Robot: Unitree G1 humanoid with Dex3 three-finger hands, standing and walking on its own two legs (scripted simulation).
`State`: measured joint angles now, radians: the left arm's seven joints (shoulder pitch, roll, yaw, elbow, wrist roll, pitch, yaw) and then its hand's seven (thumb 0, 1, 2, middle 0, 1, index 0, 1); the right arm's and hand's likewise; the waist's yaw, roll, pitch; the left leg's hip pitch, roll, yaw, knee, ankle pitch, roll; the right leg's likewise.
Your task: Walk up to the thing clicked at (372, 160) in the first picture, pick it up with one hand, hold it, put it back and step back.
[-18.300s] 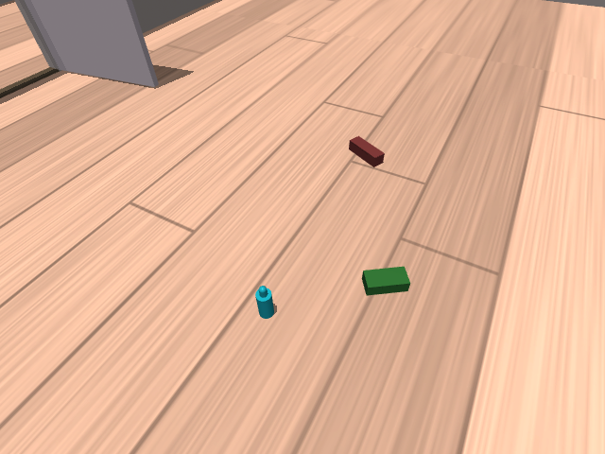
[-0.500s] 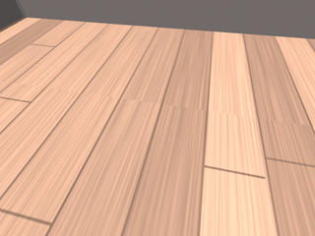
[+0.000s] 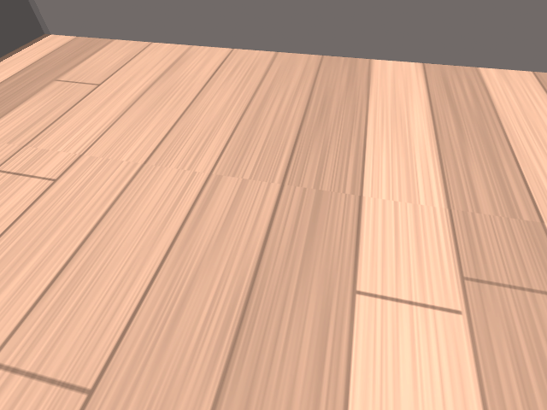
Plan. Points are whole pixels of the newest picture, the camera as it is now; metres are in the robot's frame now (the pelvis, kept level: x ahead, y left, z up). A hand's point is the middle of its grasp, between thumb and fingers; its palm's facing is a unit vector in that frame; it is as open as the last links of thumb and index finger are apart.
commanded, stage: stand
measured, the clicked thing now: out of the picture -0.08 +0.70 -0.75
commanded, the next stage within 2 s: walk up in 0.92 s
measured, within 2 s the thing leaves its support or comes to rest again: neither
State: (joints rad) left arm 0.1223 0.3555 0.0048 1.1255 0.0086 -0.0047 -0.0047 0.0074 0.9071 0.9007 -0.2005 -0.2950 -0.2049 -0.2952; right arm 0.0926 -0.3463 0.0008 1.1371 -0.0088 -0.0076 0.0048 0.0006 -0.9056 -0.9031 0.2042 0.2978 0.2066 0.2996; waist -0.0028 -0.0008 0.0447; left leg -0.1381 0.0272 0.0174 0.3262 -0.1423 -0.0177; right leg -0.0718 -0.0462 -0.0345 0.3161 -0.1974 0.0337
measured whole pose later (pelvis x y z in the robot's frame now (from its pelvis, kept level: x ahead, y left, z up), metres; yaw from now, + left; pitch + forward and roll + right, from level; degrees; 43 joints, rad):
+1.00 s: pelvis +0.01 +0.00 +0.00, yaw +0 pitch -2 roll +0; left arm 0.17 0.37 0.04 1.09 0.03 -0.01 -0.04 0.01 0.91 0.90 -0.20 -0.30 -0.21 -0.30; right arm 0.16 -0.36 -0.04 1.10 -0.03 -0.02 0.04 0.00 -0.90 -0.90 0.21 0.30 0.21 0.30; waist 0.00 -0.01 0.01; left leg -0.18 0.02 0.02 0.43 -0.33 0.02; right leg -0.14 -0.06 -0.03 0.47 -0.45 -0.01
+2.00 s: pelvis +0.43 -0.07 -0.02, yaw -1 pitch -4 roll +2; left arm 0.23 0.43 0.06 0.87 0.00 -0.06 -0.08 0.01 0.91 0.90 -0.20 -0.29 -0.20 -0.29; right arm 0.29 -0.41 -0.07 0.85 -0.01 -0.08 0.05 0.00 -0.90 -0.90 0.21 0.30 0.21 0.30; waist -0.03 -0.03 0.09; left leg 0.00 0.01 0.11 0.44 -0.37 0.00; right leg -0.50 -0.11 0.01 0.65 -0.11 -0.01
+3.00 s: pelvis +0.85 -0.05 -0.02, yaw -2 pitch -3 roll +2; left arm 0.25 0.40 0.05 0.87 0.01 -0.06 -0.06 0.01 0.91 0.90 -0.20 -0.29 -0.20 -0.30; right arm 0.36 -0.41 -0.06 0.82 -0.01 -0.05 0.04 0.00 -0.90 -0.90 0.21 0.30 0.21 0.30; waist -0.04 0.01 0.10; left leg -0.09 0.02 0.14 0.56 -0.42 0.01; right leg -0.38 -0.06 -0.04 0.57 -0.14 -0.03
